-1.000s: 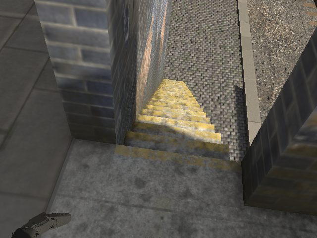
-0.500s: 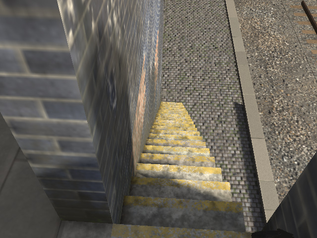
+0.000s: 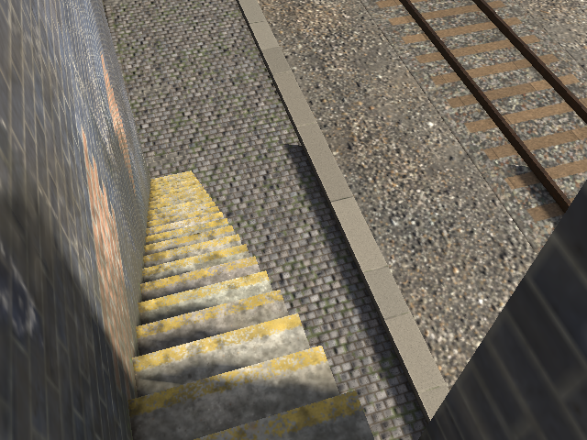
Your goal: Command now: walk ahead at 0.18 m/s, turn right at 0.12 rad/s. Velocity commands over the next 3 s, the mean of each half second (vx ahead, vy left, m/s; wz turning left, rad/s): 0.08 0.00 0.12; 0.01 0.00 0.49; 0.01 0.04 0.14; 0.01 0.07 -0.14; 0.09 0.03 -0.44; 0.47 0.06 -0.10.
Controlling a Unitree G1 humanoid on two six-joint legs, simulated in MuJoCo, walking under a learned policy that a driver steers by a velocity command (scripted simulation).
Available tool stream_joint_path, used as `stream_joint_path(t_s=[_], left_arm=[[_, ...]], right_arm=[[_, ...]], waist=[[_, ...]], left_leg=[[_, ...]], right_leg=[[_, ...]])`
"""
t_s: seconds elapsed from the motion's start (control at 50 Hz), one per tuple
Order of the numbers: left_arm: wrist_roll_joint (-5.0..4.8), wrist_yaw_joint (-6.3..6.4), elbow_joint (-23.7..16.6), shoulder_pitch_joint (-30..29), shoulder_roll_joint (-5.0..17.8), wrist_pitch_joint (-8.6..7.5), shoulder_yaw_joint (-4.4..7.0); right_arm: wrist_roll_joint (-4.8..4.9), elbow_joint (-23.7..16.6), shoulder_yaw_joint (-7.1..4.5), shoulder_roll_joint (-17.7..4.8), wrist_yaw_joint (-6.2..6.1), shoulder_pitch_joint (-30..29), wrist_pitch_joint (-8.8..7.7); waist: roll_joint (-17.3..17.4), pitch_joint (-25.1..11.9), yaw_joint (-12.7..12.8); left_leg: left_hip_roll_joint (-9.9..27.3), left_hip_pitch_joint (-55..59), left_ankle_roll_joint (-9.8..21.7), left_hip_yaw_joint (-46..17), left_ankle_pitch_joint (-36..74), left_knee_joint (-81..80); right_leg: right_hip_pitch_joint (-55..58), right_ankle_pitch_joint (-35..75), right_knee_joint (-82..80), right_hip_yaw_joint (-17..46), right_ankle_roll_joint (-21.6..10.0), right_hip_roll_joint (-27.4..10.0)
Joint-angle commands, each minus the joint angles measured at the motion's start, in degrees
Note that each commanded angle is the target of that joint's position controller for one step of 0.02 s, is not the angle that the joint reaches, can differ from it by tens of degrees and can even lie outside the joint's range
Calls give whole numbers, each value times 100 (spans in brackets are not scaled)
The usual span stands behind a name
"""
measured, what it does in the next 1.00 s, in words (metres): steps on the spot, turning left: left foot, then left foot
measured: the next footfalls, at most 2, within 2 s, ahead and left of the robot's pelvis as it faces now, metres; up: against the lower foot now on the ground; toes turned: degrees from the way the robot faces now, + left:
left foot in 0.24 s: +0.11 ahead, +0.13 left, +0.00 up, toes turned -1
left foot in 0.88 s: +0.05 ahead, +0.14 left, +0.00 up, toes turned +22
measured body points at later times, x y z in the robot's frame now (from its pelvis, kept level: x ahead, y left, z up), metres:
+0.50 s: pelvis +0.05 +0.01 +0.01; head +0.07 +0.01 +0.46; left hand +0.15 +0.29 -0.11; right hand +0.18 -0.22 -0.12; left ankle +0.07 +0.13 -0.72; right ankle +0.11 -0.08 -0.72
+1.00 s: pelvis +0.06 +0.03 +0.01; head +0.08 +0.06 +0.46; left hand +0.12 +0.35 -0.08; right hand +0.28 -0.14 -0.08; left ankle +0.02 +0.12 -0.72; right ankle +0.10 -0.10 -0.67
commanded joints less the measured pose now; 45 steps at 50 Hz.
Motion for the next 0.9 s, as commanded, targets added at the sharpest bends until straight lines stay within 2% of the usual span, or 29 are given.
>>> stream_joint_path(t_s=[0.02,0.04,0.06,0.08,0.12,0.18,0.24,0.26,0.28,0.3,0.36,0.46,0.5,0.56,0.58,0.6,0.62,0.64,0.66,0.68,0.7,0.74,0.76,0.78,0.82,0.84,0.86,0.88,0.9], left_arm=[[-195,85,232,1324,947,-98,313],[-309,76,92,761,472,-90,98],[-294,61,66,390,265,-103,-26],[185,386,32,583,137,280,-52],[175,478,-43,535,317,535,-54],[-63,467,-44,282,425,650,-42],[-23,541,89,331,576,781,-9],[-110,489,51,525,632,805,36],[-153,488,-53,500,483,819,8],[-89,524,-48,558,463,786,23],[41,472,22,857,691,611,119],[-44,410,-262,551,583,578,153],[35,421,-432,342,615,550,142],[14,436,-562,395,919,582,218],[39,442,-610,351,1043,681,232],[51,460,-702,305,1129,734,253],[29,448,-882,280,1062,776,213],[44,460,-875,364,960,790,179],[162,463,-872,348,900,789,126],[-50,554,-1027,798,1012,149,265],[-100,627,-1064,298,983,-147,272],[-105,852,-1423,-360,794,-355,283],[-111,943,-1396,-313,804,-358,299],[-151,1019,-1320,88,988,-301,397],[52,905,-1227,554,1512,-136,617],[135,826,-1248,403,1573,-78,634],[158,707,-1255,343,1413,-30,570],[66,587,-1125,714,928,-25,418],[-117,534,-1337,988,288,-86,224]], right_arm=[[153,-450,78,-441,-4,85,-99],[100,-441,94,-470,-89,86,-30],[114,-397,195,-290,-121,177,16],[612,-317,-75,-325,-387,468,501],[570,-214,-30,-116,-568,440,935],[405,-221,25,78,-498,54,1090],[195,-271,96,49,-354,-100,877],[207,-446,55,-200,-419,-440,769],[311,-539,-10,-421,-467,-947,710],[330,-558,-7,-344,-472,-1093,657],[333,-727,-142,-562,-417,-1022,671],[307,-1036,-233,-374,-411,-981,824],[340,-1195,-266,-395,-406,-1146,832],[384,-1457,-266,-289,-369,-1203,846],[377,-1442,-200,-104,-333,-1077,854],[330,-1451,-244,-222,-324,-957,879],[412,-1432,-336,-450,-359,-791,828],[432,-1447,-365,-442,-357,-743,836],[443,-1442,-387,-450,-290,-696,878],[-248,-1456,-199,-195,-49,-294,389],[-355,-1473,-261,-299,88,-610,165],[-121,-1777,-132,47,260,-1176,75],[-78,-1870,-29,216,328,-1221,114],[-34,-1947,58,338,419,-1293,172],[147,-2021,104,37,597,-885,176],[253,-1908,77,-110,602,-422,94],[343,-1780,2,-318,542,-107,-26],[310,-1768,-146,-645,410,-43,-160],[139,-1878,-439,-1628,159,47,-278]], waist=[[18,-1479,728],[171,-1366,428],[18,-1027,197],[113,-999,123],[-128,-646,141],[-785,-344,165],[-276,168,175],[646,535,369],[1453,627,573],[1516,519,635],[741,72,539],[759,-134,352],[508,-186,366],[-199,-215,391],[-491,-266,412],[-603,-275,461],[-414,-377,459],[-192,-447,438],[-225,-551,356],[-468,-298,646],[-348,-270,484],[42,-330,536],[403,-492,547],[407,-610,731],[10,-933,873],[120,-1013,668],[230,-1080,526],[433,-1167,535],[1689,-1558,654]], left_leg=[[317,-2581,-161,-808,-1181,2456],[528,-2268,-326,-898,-1018,2027],[697,-1721,-432,-1015,-775,1570],[96,-1150,-150,-537,-262,872],[-81,-390,3,-433,366,-158],[-222,408,131,-323,1656,-1154],[110,490,241,-976,2043,-2411],[312,-346,410,-1495,796,-2952],[432,-1196,529,-1955,12,-3526],[510,-1323,538,-2161,-21,-3822],[622,-595,690,-2287,1304,-3349],[526,-332,814,-2421,2030,-3003],[390,-625,727,-2357,2095,-2796],[-189,-1303,367,-1710,1640,-1921],[-505,-1502,267,-1167,1458,-1282],[-527,-1573,245,-866,848,-451],[-383,-1621,127,-828,352,406],[-279,-1661,100,-747,118,915],[-262,-1544,43,-717,62,1033],[32,-1844,-94,-720,129,2571],[121,-1822,-64,-812,312,2957],[275,-2080,-120,-588,813,2083],[438,-2025,-186,-486,917,1127],[475,-1959,-232,-279,728,361],[400,-1407,-242,-77,367,-563],[309,-1037,-105,-37,1170,-1111],[125,-535,115,-10,2069,-1606],[36,-120,498,-270,3129,-1999],[1488,952,1870,-2210,7036,-2113]], right_leg=[[3283,2373,-748,2075,-1110,-2022],[2493,1488,-997,1912,-709,-1773],[1533,1428,-1140,1642,-533,-1540],[1740,1912,-942,1583,-474,-1558],[903,987,-1139,1247,-242,-1360],[143,-2215,-1649,1367,66,-1070],[-46,-2890,-1521,1197,446,-772],[312,-2255,-1412,933,539,-517],[1094,-1492,-1063,567,605,-342],[1658,-955,-814,402,610,-295],[1738,-792,-500,321,406,-293],[1552,-1113,-321,245,391,-280],[1840,-1157,-379,378,286,-368],[2428,-1245,-988,1027,-54,-993],[2617,-1016,-1286,1429,-358,-1559],[2509,-399,-1293,1666,-699,-2022],[2569,1326,-1001,1687,-1019,-2327],[2551,2209,-910,1454,-1173,-2433],[2492,2445,-936,1114,-1141,-2378],[1862,370,-1716,1114,-1524,-2238],[1529,-632,-1850,870,-1325,-2109],[1657,-639,-1580,0,-900,-1404],[1925,-283,-1314,-262,-717,-1228],[2330,329,-1063,-399,-717,-1154],[2668,1553,-920,-148,-1018,-1596],[2542,1683,-657,-59,-1052,-1781],[2274,1317,-418,-43,-977,-1848],[2034,254,46,-178,-563,-1636],[993,-2059,1490,-908,423,-691]])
